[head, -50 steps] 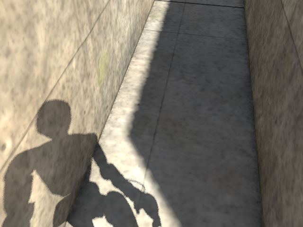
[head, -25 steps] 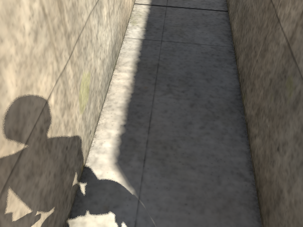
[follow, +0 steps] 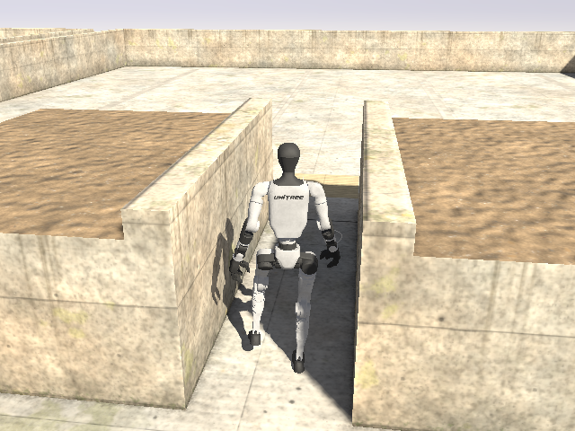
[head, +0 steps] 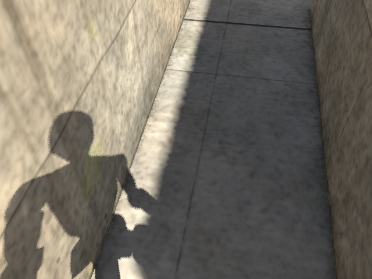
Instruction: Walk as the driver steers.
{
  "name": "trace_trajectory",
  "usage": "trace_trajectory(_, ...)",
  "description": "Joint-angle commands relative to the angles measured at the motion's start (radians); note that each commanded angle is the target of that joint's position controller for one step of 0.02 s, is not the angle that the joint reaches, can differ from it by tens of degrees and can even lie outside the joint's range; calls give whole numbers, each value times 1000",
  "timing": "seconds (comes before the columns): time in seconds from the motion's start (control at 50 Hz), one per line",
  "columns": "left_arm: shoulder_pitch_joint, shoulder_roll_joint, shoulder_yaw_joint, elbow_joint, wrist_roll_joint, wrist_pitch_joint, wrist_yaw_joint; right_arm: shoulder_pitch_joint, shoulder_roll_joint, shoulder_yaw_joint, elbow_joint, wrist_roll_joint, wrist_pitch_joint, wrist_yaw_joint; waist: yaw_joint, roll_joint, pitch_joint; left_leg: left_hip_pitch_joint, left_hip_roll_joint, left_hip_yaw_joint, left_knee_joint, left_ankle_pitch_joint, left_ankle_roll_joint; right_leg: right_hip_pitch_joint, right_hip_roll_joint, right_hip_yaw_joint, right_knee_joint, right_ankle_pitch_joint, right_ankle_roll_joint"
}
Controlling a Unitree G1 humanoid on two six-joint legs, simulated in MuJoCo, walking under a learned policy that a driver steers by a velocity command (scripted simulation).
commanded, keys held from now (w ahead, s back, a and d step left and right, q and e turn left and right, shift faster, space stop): w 1.00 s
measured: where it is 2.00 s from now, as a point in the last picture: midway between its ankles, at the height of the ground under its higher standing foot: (216, 139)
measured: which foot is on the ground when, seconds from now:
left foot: up 0.00-0.26, down 0.28-0.78, up 0.80-1.00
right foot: down 0.00-0.28, up 0.30-0.74, down 0.76-1.00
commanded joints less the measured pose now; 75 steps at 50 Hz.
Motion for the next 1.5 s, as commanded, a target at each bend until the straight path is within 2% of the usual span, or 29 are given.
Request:
trace_trajectory(0.02,11,153,34,-60,-8,-11,19,-43,-68,-14,-62,-3,-11,6,-22,-81,77,-21,8,-5,-159,167,-18,-28,-261,182,-184,102,-125)
trace_trajectory(0.18,63,181,46,-66,-12,-4,-15,-226,-62,12,-126,9,-38,17,34,-79,129,42,-68,64,-416,66,15,161,-293,137,-107,297,-129)
trace_trajectory(0.22,57,174,38,-59,-12,-3,-12,-183,-85,9,-121,9,-43,32,-2,-67,78,183,-112,92,-482,-5,49,188,-306,124,-22,458,-108)
trace_trajectory(0.26,35,191,34,-48,-12,1,-4,42,-148,-30,-73,4,-39,35,-130,-74,-64,516,-179,144,-539,-2,92,148,-235,60,273,695,-58)
trace_trajectory(0.28,17,167,23,-43,6,4,-6,244,-199,-48,-35,8,-34,20,-226,-51,-136,760,-34,-40,-529,-71,157,-46,-177,38,540,499,-4)
trace_trajectory(0.3,141,28,-11,-67,1,-21,-10,314,-306,-62,-34,-22,-24,21,-138,231,-271,1034,242,-583,-615,-188,338,-377,-9,72,927,-227,63)
trace_trajectory(0.32,113,116,7,-48,-43,-48,-12,349,-230,-47,-18,4,-21,28,-167,212,-310,1062,263,-768,-742,-401,380,-522,-27,220,1052,-398,68)
trace_trajectory(0.34,33,162,17,-75,-63,-51,-10,266,-172,-32,-29,10,-18,32,-157,190,-173,982,240,-667,-768,-445,336,-613,-73,200,1100,-344,72)
trace_trajectory(0.4,-123,164,33,-87,-23,-25,19,87,-111,-15,-72,-7,-30,36,-83,19,28,621,146,-386,-833,-159,257,-513,-188,158,905,-134,77)
trace_trajectory(0.48,-166,68,16,-88,-13,11,14,159,-168,-35,-20,-13,-38,15,-53,41,59,553,105,-191,-863,116,249,-492,-196,126,692,-10,120)
trace_trajectory(0.56,-315,24,-14,-95,-3,8,-18,195,-178,-43,-12,21,-23,-7,-90,69,86,537,39,-46,-867,103,201,-441,-175,64,397,248,129)
trace_trajectory(0.66,-450,73,-17,-118,-1,-9,-43,229,-218,-53,4,30,-12,4,-116,109,106,635,81,-47,-841,55,182,-388,-153,56,251,240,96)
trace_trajectory(0.72,-345,132,7,-91,12,-9,-50,188,-237,-63,-4,32,-9,-3,-15,165,70,664,102,-30,-708,273,139,-244,-123,34,249,101,63)
trace_trajectory(0.76,-31,210,52,20,13,-3,-41,205,-188,-40,-15,24,0,-9,127,53,-92,547,9,43,-302,379,82,130,-91,14,255,142,18)
trace_trajectory(0.78,33,336,76,24,20,-8,-35,372,-68,-5,-34,-5,-18,4,49,-267,-263,221,-111,71,104,-106,21,468,-356,443,225,29,-151)
trace_trajectory(0.8,65,298,63,31,-4,-11,-42,453,-45,4,-5,6,-46,9,31,-416,-381,99,-156,-66,277,-471,33,509,-438,796,1,-231,-234)
trace_trajectory(0.82,-2,217,44,10,-18,-24,-40,332,-132,-17,-24,35,-60,6,47,-305,-239,-6,-107,-85,354,-426,46,426,-415,721,-30,-273,-184)
trace_trajectory(0.86,-136,159,25,-40,1,-27,-53,174,-163,-27,-58,15,-52,-27,23,-93,-96,3,-36,-31,308,-297,37,200,-368,494,-5,65,-138)
trace_trajectory(0.94,-154,119,15,-27,11,-23,-37,161,-118,-33,-71,14,-5,-33,-47,-129,-14,137,7,-15,108,-241,29,-13,-307,317,-84,214,-148)
trace_trajectory(1.02,-111,163,29,-24,-7,-17,-2,31,-76,-11,-109,6,5,-16,-41,-95,53,114,-1,10,-126,-58,-4,-46,-280,224,-145,162,-140)
trace_trajectory(1.16,-43,213,39,9,-16,-9,-8,-165,-75,15,-164,26,-13,19,20,-86,138,188,-65,67,-426,15,8,19,-278,167,-130,120,-115)
trace_trajectory(1.24,-34,196,38,41,-27,19,-20,75,-145,-12,-113,18,-1,23,-125,-63,-9,529,-143,130,-536,-55,86,86,-231,95,160,452,-51)
trace_trajectory(1.26,-49,157,23,23,-11,13,-20,252,-197,-35,-75,11,8,20,-200,5,-127,776,-57,6,-498,-48,130,-48,-171,52,409,379,-4)
trace_trajectory(1.28,15,43,-1,-4,-22,-4,-9,368,-307,-63,-44,-20,7,19,-169,261,-224,1018,194,-514,-661,-220,277,-350,-3,49,796,-31,63)
trace_trajectory(1.3,31,98,10,18,-42,-21,-9,379,-225,-42,-33,-16,-7,27,-160,247,-273,1021,264,-778,-790,-474,319,-473,8,221,957,-392,59)
trace_trajectory(1.32,-26,138,18,6,-69,-27,-4,292,-184,-29,-44,3,-21,30,-138,180,-112,945,267,-684,-793,-478,285,-587,-45,219,1042,-355,51)
trace_trajectory(1.36,-164,118,12,-29,-38,-13,22,152,-166,-33,-49,9,-34,31,-92,3,17,731,186,-419,-806,-176,237,-569,-145,150,937,-145,67)
trace_trajectory(1.42,-155,75,17,-24,-30,36,26,141,-119,-26,-18,-5,-30,20,-47,30,62,643,135,-235,-864,-19,209,-493,-172,189,783,4,90)
trace_trajectory(1.5,-264,39,6,-55,-15,38,13,199,-161,-49,20,-4,-30,-18,-77,72,85,682,109,-46,-896,41,180,-552,-147,175,515,228,115)
Velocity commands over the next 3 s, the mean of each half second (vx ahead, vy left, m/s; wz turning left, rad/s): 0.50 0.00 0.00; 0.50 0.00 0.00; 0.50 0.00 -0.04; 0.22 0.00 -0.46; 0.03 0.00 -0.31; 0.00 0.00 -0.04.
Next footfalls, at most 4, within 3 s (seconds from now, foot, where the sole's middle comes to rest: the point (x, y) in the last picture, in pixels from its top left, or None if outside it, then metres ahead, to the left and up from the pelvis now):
0.28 left None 0.33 0.14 -0.78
0.76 right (245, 248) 0.64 -0.14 -0.78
1.26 left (187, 187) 0.91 0.09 -0.78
1.74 right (243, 135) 1.21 -0.17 -0.78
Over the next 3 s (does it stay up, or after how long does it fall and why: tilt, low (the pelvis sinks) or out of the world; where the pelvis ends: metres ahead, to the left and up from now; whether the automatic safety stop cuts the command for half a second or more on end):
stays up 1.18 -0.11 0.00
